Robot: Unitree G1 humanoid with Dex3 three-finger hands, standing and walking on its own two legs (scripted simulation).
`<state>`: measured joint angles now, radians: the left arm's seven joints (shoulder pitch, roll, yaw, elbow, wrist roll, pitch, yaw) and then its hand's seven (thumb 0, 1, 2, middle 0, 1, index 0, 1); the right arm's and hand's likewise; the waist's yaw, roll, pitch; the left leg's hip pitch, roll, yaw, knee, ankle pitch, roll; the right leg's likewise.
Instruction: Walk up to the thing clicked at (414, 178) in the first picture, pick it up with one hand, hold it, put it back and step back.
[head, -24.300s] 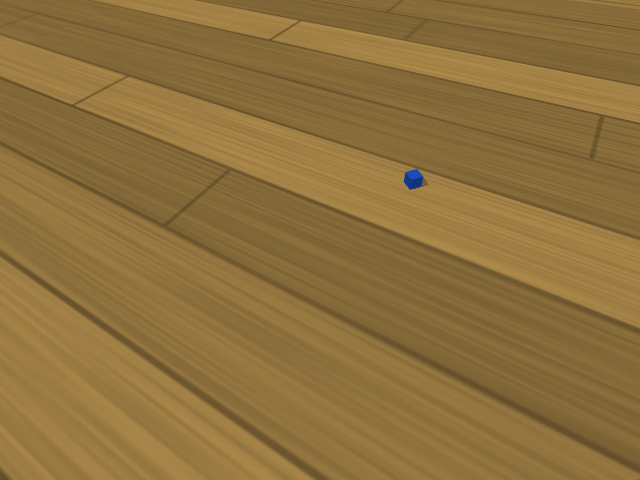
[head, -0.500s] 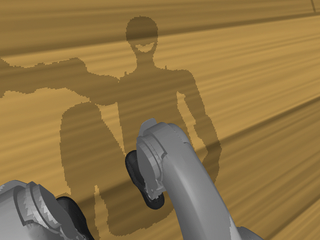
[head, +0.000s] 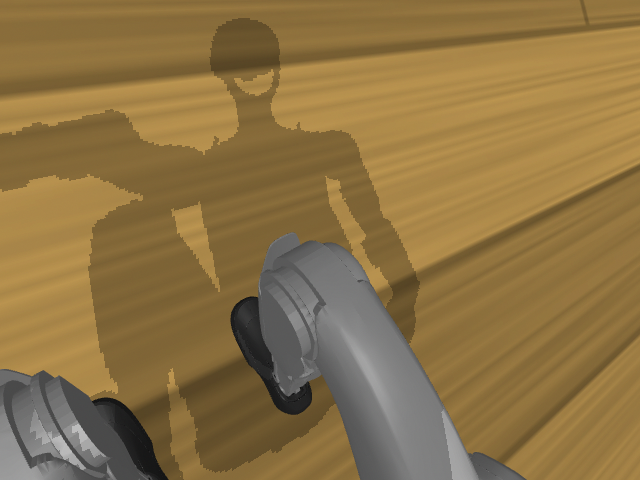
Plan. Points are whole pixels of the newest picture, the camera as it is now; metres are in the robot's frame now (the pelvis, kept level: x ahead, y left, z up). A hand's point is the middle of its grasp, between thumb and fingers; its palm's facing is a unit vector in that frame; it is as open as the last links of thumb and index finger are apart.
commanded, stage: rest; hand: left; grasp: from above
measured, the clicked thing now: out of the picture +0.50 +0.29 -0.28
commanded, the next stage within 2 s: open in 0.44 s
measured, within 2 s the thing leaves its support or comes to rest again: neither
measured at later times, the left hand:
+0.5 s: hand out of the picture +0.48 +0.29 -0.25, palm faces -0.24 -0.37 -0.90, open 8.8 cm
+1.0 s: hand out of the picture +0.49 +0.29 -0.25, palm faces -0.22 -0.37 -0.90, open 11.5 cm
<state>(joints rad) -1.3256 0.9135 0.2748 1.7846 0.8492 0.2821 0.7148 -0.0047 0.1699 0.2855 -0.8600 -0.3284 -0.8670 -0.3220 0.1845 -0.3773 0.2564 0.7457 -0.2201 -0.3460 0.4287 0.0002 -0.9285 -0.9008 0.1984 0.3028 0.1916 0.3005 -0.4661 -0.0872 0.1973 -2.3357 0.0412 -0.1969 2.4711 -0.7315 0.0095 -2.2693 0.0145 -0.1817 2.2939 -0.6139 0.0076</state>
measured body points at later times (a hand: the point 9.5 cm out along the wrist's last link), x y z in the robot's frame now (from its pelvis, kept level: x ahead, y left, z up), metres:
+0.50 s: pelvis -0.01 +0.00 +0.00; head +0.31 +0.09 +0.31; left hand +0.49 +0.31 -0.20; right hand -0.03 -0.23 -0.04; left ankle +0.06 +0.12 -0.29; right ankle +0.12 -0.11 -0.29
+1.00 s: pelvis -0.01 +0.00 +0.01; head +0.31 +0.10 +0.31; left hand +0.50 +0.31 -0.20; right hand -0.03 -0.23 -0.03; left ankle +0.06 +0.12 -0.29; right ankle +0.12 -0.11 -0.29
